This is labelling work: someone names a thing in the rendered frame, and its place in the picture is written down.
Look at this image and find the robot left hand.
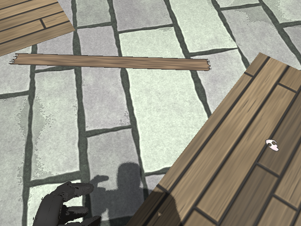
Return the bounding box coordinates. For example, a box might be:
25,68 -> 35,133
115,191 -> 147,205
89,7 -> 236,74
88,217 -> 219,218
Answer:
32,181 -> 102,226

